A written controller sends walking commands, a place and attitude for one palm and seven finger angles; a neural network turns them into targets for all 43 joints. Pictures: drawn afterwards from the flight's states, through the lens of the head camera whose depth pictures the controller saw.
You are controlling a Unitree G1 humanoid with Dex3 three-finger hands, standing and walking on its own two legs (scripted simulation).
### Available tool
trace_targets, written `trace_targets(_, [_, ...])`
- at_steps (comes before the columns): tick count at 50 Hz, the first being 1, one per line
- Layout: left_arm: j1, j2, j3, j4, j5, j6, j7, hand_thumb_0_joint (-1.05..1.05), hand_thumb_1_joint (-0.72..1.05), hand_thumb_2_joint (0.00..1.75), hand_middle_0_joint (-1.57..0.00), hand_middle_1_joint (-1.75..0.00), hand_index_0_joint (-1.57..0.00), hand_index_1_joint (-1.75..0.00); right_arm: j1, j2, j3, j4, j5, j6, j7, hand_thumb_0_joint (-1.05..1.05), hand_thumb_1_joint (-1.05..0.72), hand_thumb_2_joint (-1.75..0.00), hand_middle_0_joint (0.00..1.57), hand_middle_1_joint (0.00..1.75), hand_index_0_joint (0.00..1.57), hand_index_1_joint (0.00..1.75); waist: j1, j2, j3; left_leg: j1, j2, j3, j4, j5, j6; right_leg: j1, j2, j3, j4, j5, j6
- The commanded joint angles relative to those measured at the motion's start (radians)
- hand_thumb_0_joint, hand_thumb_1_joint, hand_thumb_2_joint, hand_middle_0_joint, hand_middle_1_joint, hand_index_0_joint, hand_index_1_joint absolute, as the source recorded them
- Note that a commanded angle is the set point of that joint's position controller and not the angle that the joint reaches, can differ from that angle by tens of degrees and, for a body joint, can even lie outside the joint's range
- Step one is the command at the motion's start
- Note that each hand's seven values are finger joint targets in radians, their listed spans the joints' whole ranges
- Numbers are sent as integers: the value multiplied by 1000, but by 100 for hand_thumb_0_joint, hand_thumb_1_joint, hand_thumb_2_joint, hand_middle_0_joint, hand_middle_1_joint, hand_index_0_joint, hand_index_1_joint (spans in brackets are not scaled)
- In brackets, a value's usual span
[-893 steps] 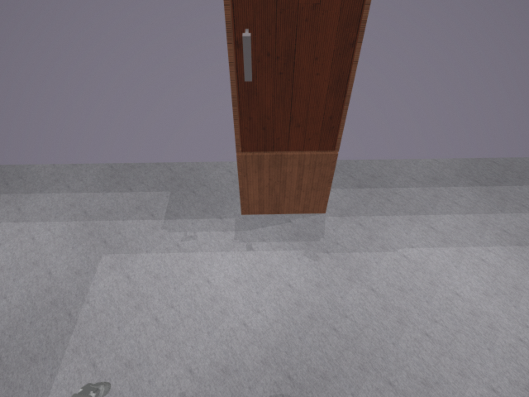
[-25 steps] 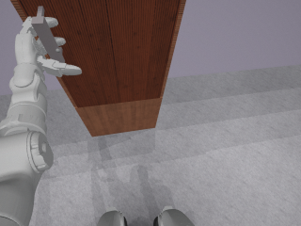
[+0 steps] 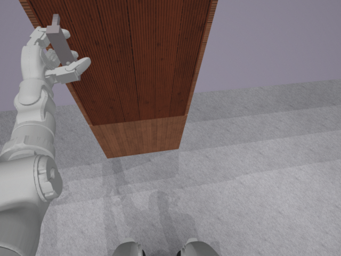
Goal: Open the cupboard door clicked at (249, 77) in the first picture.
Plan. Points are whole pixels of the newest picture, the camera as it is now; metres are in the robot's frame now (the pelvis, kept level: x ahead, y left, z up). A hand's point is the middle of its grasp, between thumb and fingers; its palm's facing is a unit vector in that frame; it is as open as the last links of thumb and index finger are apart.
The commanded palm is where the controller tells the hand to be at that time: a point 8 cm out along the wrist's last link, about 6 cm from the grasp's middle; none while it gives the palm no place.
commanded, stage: close the thumb around the handle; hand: left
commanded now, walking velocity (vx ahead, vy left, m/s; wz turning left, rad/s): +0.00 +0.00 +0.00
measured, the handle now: (66, 49) +0.58 +0.20 +0.10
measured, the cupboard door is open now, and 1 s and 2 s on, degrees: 0 21 43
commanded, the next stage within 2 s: pull the door open along its arc in 0.28 s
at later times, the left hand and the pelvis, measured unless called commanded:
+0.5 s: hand (73, 64) +0.52 +0.17 +0.11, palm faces +0.09 -1.00 +0.00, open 6.0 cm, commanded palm +0.48 +0.21 +0.10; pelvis -0.01 +0.00 +0.00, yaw +0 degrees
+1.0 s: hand (95, 105) +0.41 +0.12 +0.11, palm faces +0.28 -0.95 +0.11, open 6.5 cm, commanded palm +0.35 +0.15 +0.10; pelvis +0.01 +0.00 +0.02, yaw +1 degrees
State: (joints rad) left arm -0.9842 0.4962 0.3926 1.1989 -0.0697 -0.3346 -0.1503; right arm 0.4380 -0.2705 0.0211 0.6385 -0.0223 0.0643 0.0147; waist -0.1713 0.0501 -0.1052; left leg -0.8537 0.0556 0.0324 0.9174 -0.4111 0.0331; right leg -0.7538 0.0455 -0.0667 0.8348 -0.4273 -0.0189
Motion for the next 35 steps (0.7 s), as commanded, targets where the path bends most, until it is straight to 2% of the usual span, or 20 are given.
trace_targets(1, [-471, 163, -29, -205, -11, -70, 3, 0, 73, 83, -39, -133, -39, -133, 175, -173, -66, -29, 1, -15, -7, 0, -90, -90, 20, 30, 20, 30, -33, 89, -440, 480, -22, -94, -55, 482, -2, 41, 35, 21, -74, 408, 5])
trace_targets(4, [-486, 202, 0, -198, -7, -61, 18, 0, 90, 90, -40, -135, -40, -135, 173, -178, -66, -29, 1, -13, -10, 0, -90, -90, 20, 30, 20, 30, -28, 82, -439, 458, -26, -93, -59, 448, 1, 50, 32, 27, -77, 394, 6])
trace_targets(6, [-465, 217, 11, -189, 0, -61, 26, 0, 90, 90, -40, -135, -40, -135, 169, -176, -62, -34, 1, -13, -10, 0, -90, -90, 20, 30, 20, 30, -15, 89, -433, 447, -27, -93, -63, 453, -1, 60, 30, 26, -72, 394, 2])
trace_targets(7, [-489, 206, 0, -198, 4, -66, 32, 0, 90, 90, -40, -135, -40, -135, 172, -177, -60, -32, -2, -15, -9, 0, -90, -90, 20, 30, 20, 30, -29, 87, -436, 457, -27, -94, -58, 460, 2, 47, 31, 27, -70, 398, 3])
trace_targets(9, [-476, 231, 17, -192, 13, -72, 34, 0, 90, 90, -40, -135, -40, -135, 171, -175, -61, -34, -3, -16, -8, 0, -90, -90, 20, 30, 20, 30, -20, 73, -444, 436, -28, -90, -56, 450, 2, 70, 29, 31, -68, 404, 5])
trace_targets(11, [-468, 227, 13, -212, 13, -81, 32, 0, 90, 90, -40, -135, -40, -135, 162, -174, -61, -43, -1, -15, -8, 0, -90, -90, 20, 30, 20, 30, -13, 89, -457, 449, -27, -90, -59, 448, -2, 70, 29, 29, -66, 397, 2])
trace_targets(12, [-470, 217, 10, -199, 11, -82, 32, 0, 90, 90, -40, -135, -40, -135, 165, -175, -61, -42, -3, -16, -9, 0, -90, -90, 20, 30, 20, 30, -21, 75, -454, 447, -28, -91, -55, 451, 1, 64, 30, 30, -64, 398, 2])
trace_targets(13, [-486, 233, 19, -200, 10, -83, 37, 0, 90, 90, -40, -135, -40, -135, 166, -175, -59, -40, -4, -16, -10, 0, -90, -90, 20, 30, 20, 30, -19, 77, -456, 439, -27, -91, -58, 446, 0, 71, 28, 31, -64, 399, 5])
trace_targets(15, [-496, 208, -5, -180, 13, -77, 37, 0, 90, 90, -40, -135, -40, -135, 163, -175, -58, -39, 0, -17, -9, 0, -90, -90, 20, 30, 20, 30, -31, 62, -419, 424, -25, -93, -63, 406, -1, 51, 30, 28, -70, 364, 5])
trace_targets(17, [-495, 237, 23, -189, 13, -82, 41, 0, 90, 90, -40, -135, -40, -135, 166, -180, -60, -42, -2, -20, -12, 0, -90, -90, 20, 30, 20, 30, -24, 65, -435, 420, -30, -86, -60, 399, 4, 66, 30, 34, -72, 367, 4])
trace_targets(19, [-502, 250, 21, -178, 17, -80, 38, 0, 90, 90, -40, -135, -40, -135, 164, -179, -57, -40, 0, -20, -14, 0, -90, -90, 20, 30, 20, 30, -28, 75, -439, 409, -29, -86, -60, 385, 3, 62, 27, 37, -73, 359, 6])
trace_targets(20, [-511, 193, -18, -180, 10, -77, 36, 0, 90, 90, -40, -135, -40, -135, 163, -173, -56, -39, -2, -23, -12, 0, -90, -90, 20, 30, 20, 30, -37, 72, -431, 414, -29, -87, -61, 382, 3, 54, 28, 34, -74, 355, 7])
trace_targets(23, [-434, 194, 0, -189, 0, -81, 31, 0, 90, 90, -40, -135, -40, -135, 163, -175, -60, -45, -2, -25, -11, 0, -90, -90, 20, 30, 20, 30, -10, 73, -468, 428, -30, -84, -63, 400, 1, 78, 29, 33, -71, 371, 3])
trace_targets(25, [-371, 170, -9, -183, -8, -70, 24, 0, 90, 90, -40, -135, -40, -135, 157, -174, -61, -56, 1, -24, -9, 0, -90, -90, 20, 30, 20, 30, 0, 44, -452, 406, -32, -75, -71, 388, 4, 99, 30, 32, -77, 375, 4])
trace_targets(29, [-285, 150, -11, -279, -30, -69, 11, 0, 90, 90, -40, -135, -40, -135, 138, -167, -66, -77, 10, -19, -5, 0, -90, -90, 20, 30, 20, 30, 34, 58, -481, 426, -35, -61, -82, 424, 2, 158, 30, 33, -77, 431, 1])
trace_targets(30, [-256, 141, -11, -308, -36, -67, 11, 0, 90, 90, -40, -135, -40, -135, 134, -165, -69, -85, 12, -18, -5, 0, -90, -90, 20, 30, 20, 30, 40, 46, -494, 435, -35, -59, -85, 441, 3, 175, 31, 31, -78, 450, 1])
trace_targets(32, [-163, 101, -18, -339, -57, -57, 10, 0, 90, 90, -40, -135, -40, -135, 123, -162, -72, -100, 16, -18, -2, 0, -90, -90, 20, 30, 20, 30, 53, 8, -479, 433, -38, -50, -93, 468, 7, 209, 34, 29, -85, 490, 0])
trace_targets(33, [-130, 75, -39, -387, -64, -53, 12, 0, 90, 90, -40, -135, -40, -135, 104, -154, -71, -108, 22, -18, 1, 0, -90, -90, 20, 30, 20, 30, 65, 35, -473, 439, -39, -44, -100, 474, 5, 220, 32, 31, -88, 504, 1])
trace_targets(35, [-42, 24, -60, -462, -82, -44, 16, 0, 90, 90, -40, -135, -40, -135, 81, -146, -77, -123, 29, -20, 5, 0, -90, -90, 20, 30, 20, 30, 79, 15, -460, 452, -39, -35, -111, 485, 5, 247, 32, 29, -99, 526, 1])
